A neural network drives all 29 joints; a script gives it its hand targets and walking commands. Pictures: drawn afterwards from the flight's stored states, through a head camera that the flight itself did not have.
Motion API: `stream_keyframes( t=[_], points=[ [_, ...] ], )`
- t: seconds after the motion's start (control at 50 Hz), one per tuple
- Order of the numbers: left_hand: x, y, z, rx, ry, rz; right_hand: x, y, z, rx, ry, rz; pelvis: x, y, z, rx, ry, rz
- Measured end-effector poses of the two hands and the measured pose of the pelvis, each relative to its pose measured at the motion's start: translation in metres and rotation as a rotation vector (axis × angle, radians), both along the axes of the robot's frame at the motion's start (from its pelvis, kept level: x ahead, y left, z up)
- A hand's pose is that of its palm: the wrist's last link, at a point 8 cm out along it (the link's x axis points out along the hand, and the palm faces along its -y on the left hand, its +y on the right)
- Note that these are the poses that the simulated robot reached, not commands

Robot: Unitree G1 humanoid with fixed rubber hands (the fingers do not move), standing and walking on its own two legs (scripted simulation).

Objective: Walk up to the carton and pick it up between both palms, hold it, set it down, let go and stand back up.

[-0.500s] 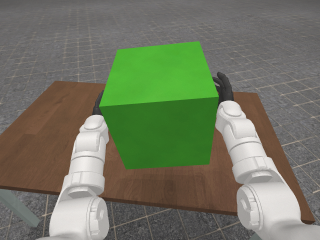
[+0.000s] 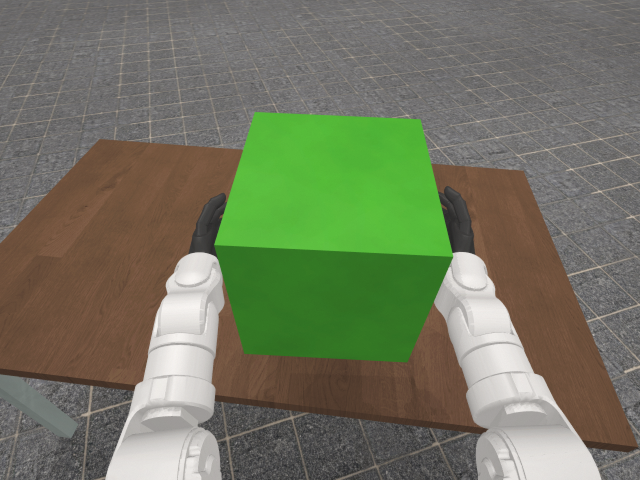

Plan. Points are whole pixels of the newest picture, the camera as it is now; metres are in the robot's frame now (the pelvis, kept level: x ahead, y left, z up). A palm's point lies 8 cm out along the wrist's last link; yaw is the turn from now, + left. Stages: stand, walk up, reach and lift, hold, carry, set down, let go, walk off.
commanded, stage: set down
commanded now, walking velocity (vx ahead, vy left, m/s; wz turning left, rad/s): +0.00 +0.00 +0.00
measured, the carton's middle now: (331, 237) +0.41 +0.01 +0.09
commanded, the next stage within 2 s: none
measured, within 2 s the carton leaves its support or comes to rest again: neither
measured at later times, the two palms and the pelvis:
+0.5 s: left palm (219, 260) +0.38 +0.16 +0.07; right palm (454, 255) +0.38 -0.16 +0.08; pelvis +0.01 +0.00 +0.00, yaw +0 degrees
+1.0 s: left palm (231, 270) +0.39 +0.15 +0.04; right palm (454, 263) +0.39 -0.16 +0.06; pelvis +0.03 +0.00 +0.00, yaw +0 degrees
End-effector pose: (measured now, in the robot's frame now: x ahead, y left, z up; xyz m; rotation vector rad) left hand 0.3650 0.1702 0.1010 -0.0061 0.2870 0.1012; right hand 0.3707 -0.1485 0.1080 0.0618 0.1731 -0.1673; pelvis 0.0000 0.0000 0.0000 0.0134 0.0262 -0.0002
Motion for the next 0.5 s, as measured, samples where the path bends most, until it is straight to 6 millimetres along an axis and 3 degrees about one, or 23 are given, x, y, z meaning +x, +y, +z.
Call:
stream_keyframes(
  t=[0.16,0.36,0.5],
  points=[
    [0.001,-0.001,-0.001,0.003,-0.02,-0.004,0.001,0.0,0.001,0.0,-0.022,0.001,-0.001,0.0,0.0,0.0,-0.001,0.0],
    [0.007,-0.004,-0.025,0.006,0.004,-0.011,0.006,-0.003,-0.017,-0.015,0.001,0.001,0.004,-0.001,0.0,0.001,0.005,0.0],
    [0.015,-0.008,-0.03,0.004,-0.008,-0.017,0.011,-0.007,-0.023,-0.014,-0.012,-0.008,0.011,-0.002,0.0,0.002,0.015,0.0]
  ],
)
